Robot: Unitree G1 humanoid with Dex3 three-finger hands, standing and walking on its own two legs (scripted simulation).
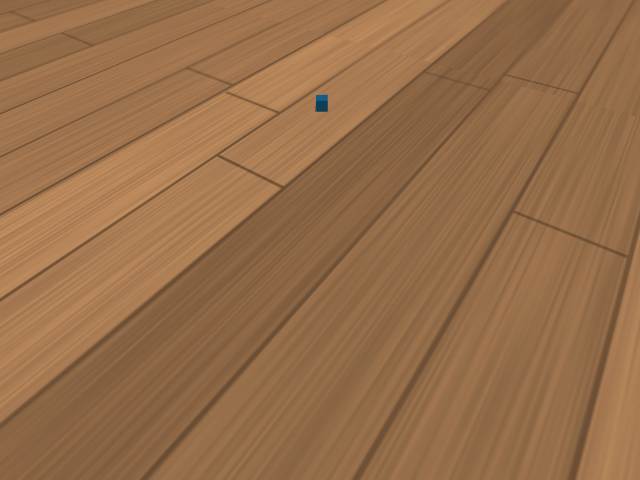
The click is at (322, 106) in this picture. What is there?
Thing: cube
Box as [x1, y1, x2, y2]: [316, 95, 327, 111]
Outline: 316,95 316,111 327,110 327,95
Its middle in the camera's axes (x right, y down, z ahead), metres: +0.01 -0.83 +2.39
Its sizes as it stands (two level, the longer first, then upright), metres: 0.072 0.072 0.072
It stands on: the floor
